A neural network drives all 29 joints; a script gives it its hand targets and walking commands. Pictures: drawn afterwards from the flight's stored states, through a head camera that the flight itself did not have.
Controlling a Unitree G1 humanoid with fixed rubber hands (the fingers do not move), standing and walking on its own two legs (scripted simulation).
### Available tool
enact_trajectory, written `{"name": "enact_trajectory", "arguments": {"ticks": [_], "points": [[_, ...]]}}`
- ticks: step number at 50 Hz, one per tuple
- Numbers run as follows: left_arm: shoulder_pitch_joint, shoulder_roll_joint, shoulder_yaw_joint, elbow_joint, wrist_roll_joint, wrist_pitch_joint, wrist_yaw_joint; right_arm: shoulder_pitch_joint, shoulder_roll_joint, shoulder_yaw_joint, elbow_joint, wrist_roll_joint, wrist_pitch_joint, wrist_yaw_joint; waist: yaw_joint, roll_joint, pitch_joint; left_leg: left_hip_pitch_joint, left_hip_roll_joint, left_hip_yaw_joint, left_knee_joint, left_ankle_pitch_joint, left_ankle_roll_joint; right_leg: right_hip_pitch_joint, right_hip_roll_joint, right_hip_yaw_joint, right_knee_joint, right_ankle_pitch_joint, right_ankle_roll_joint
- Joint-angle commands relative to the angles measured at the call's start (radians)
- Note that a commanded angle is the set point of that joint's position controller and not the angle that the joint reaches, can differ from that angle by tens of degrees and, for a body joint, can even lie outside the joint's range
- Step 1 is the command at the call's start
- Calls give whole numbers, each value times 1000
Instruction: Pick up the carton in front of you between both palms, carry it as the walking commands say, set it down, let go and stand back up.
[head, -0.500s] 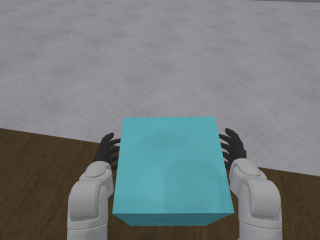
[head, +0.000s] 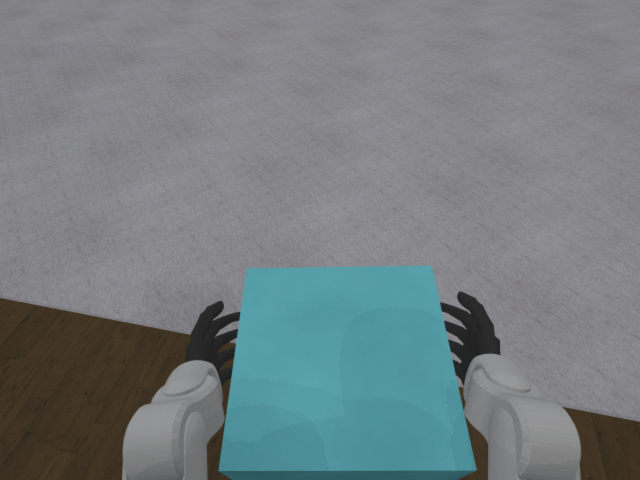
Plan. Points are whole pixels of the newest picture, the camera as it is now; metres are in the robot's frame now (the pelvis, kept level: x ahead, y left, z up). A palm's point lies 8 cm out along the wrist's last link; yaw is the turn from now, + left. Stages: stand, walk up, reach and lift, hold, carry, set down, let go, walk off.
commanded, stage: carry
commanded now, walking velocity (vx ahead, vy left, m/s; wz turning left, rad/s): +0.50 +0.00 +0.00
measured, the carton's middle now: (339, 391) +0.22 +0.00 +0.01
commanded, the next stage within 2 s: none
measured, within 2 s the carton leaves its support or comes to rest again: neither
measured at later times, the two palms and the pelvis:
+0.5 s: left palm (251, 156) +0.65 +0.17 +0.06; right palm (417, 160) +0.62 -0.14 +0.07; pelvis +0.31 +0.04 -0.01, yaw -3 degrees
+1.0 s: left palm (263, 77) +0.97 +0.19 +0.07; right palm (388, 69) +1.00 -0.12 +0.08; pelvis +0.67 +0.01 -0.01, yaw -1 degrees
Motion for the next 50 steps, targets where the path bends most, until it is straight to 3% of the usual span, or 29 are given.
{"name": "enact_trajectory", "arguments": {"ticks": [1, 6, 12, 14, 15, 16, 17, 18, 19, 20, 22, 27, 29, 31, 33, 34, 35, 36, 37, 38, 39, 40, 41, 42, 44, 46, 48, 49, 50], "points": [[-557, -641, -576, -134, -167, -63, -45, -398, 645, 506, 7, 63, -51, 38, -3, -120, -139, -257, 32, -1, -108, 151, 18, 303, -254, 341, -345, -116, -72], [-666, -549, -487, 26, -146, -90, -20, -564, 564, 433, 99, 33, -82, -9, 15, -145, -62, -237, 11, 55, -372, 336, 22, 276, -211, 217, -359, -82, -88], [-799, -559, -408, 174, -85, -93, 47, -726, 558, 374, 253, 59, -83, -31, 18, -151, -45, -165, -31, 103, -511, 331, 57, 349, -194, 167, -247, 140, -77], [-852, -564, -387, 243, -58, -95, 64, -753, 549, 340, 335, 45, -88, -37, -16, -129, -86, -37, -72, 140, -554, 276, 79, 351, -173, 129, -86, 313, -52], [-879, -567, -380, 278, -45, -97, 72, -751, 542, 318, 389, 36, -93, -42, -65, -61, -164, 158, -125, 180, -598, 211, 89, 310, -121, 67, 126, 406, -16], [-921, -570, -375, 286, -38, -103, 79, -786, 534, 299, 418, 30, -103, -46, -115, 101, -245, 381, 10, -50, -651, 85, 116, 128, -62, 69, 414, 255, 32], [-956, -591, -377, 288, -46, -109, 80, -828, 534, 280, 445, 31, -118, -48, -103, 389, -306, 571, 253, -538, -772, 92, 205, -168, 76, 113, 678, -184, 80], [-1015, -614, -378, 302, -58, -119, 82, -867, 594, 292, 453, 43, -132, -43, -102, 336, -300, 667, 279, -669, -809, 219, 254, -364, 107, 210, 825, -299, 63], [-1044, -680, -358, 302, -70, -142, 79, -960, 666, 341, 418, 81, -145, -30, -112, 231, -312, 664, 248, -560, -760, 335, 254, -419, 46, 252, 874, -253, 25], [-1098, -725, -349, 311, -73, -156, 76, -1007, 719, 377, 404, 109, -160, -16, -114, 124, -322, 619, 234, -484, -713, 462, 231, -419, 26, 262, 892, -236, 23], [-1135, -788, -348, 321, -73, -189, 69, -1115, 800, 436, 360, 167, -197, 8, -102, 37, -342, 532, 217, -365, -698, 499, 221, -364, -10, 285, 821, -173, 14], [-1050, -754, -358, 360, -28, -231, 52, -1033, 788, 464, 375, 149, -234, 19, -89, 78, -326, 542, 181, -219, -693, 615, 207, -392, 3, 242, 629, -81, 10], [-1040, -747, -371, 330, -31, -232, 46, -1008, 778, 474, 358, 149, -236, 18, -89, 75, -284, 510, 131, -128, -698, 730, 187, -350, 14, 208, 422, 4, 10], [-1033, -740, -390, 295, -45, -226, 40, -966, 767, 469, 350, 140, -229, 17, -99, 93, -240, 455, 63, -40, -696, 812, 154, -232, 59, 137, 188, 146, 8], [-1017, -723, -417, 232, -72, -219, 32, -924, 745, 467, 310, 134, -223, 11, -108, 129, -238, 470, 45, 15, -649, 919, 150, -124, 106, 56, 92, 226, 1], [-997, -708, -420, 219, -82, -213, 30, -912, 730, 469, 287, 129, -217, 6, -81, 139, -260, 480, 48, 38, -562, 1006, 140, -56, 128, 39, 65, 188, -13], [-964, -692, -417, 224, -80, -204, 30, -890, 701, 465, 282, 114, -207, 1, -16, 133, -303, 451, 52, 96, -414, 1061, 105, 66, 125, 35, 85, 285, -43], [-925, -671, -413, 229, -81, -195, 32, -867, 687, 466, 276, 103, -196, -6, 51, 65, -336, 305, 15, 107, -226, 1001, 74, 273, 117, 61, 23, 306, -75], [-885, -654, -406, 248, -66, -182, 35, -824, 650, 445, 297, 74, -185, -13, 66, 22, -269, 232, -26, 84, -116, 800, 53, 319, 95, 100, -125, 415, -52], [-879, -654, -411, 238, -72, -174, 34, -820, 636, 433, 300, 50, -173, -19, 89, -57, -234, 59, -65, 38, 7, 357, 38, 441, -3, 230, -174, 528, -63], [-901, -631, -415, 240, -84, -162, 31, -812, 626, 415, 318, 29, -156, -25, 76, -141, -233, -163, -142, 1, 132, -59, 30, 604, -125, 427, -84, 771, -94], [-944, -669, -462, 179, -122, -164, 26, -802, 651, 405, 258, 43, -158, -25, 82, -229, -288, -392, -167, -58, 201, -81, 31, 743, -193, 620, -80, 588, -170], [-972, -729, -487, 153, -170, -168, 15, -888, 659, 408, 162, 73, -166, -24, 103, -219, -281, -443, -103, -120, 168, -111, 37, 724, -197, 691, -68, 492, -168], [-1007, -758, -506, 148, -196, -167, 7, -932, 661, 413, 144, 90, -168, -19, 93, -166, -282, -383, -70, -141, 67, -76, 32, 641, -173, 666, -98, 408, -149], [-1027, -779, -520, 195, -184, -163, -3, -940, 633, 377, 221, 48, -163, -15, 77, -47, -253, -291, -91, -98, -108, 13, 31, 527, -151, 596, -150, 299, -132], [-1103, -805, -573, 159, -221, -172, -13, -941, 628, 345, 245, 33, -173, -9, 55, -21, -237, -211, -85, -79, -312, 101, 29, 442, -161, 575, -136, 173, -146], [-1146, -787, -570, 148, -245, -175, -11, -926, 623, 333, 272, 28, -180, -8, 50, -25, -234, -152, -93, -8, -401, 425, 16, 403, -109, 393, 16, 154, -136], [-1130, -772, -562, 163, -240, -172, -4, -883, 630, 329, 299, 24, -178, -12, 30, -3, -236, -80, -107, 29, -500, 578, 22, 375, -55, 308, 123, 122, -102], [-1074, -752, -551, 182, -227, -170, 4, -855, 614, 326, 302, 21, -171, -13, 60, 5, -183, -6, -81, 28, -614, 760, 15, 305, -16, 277, 138, -44, -79]]}}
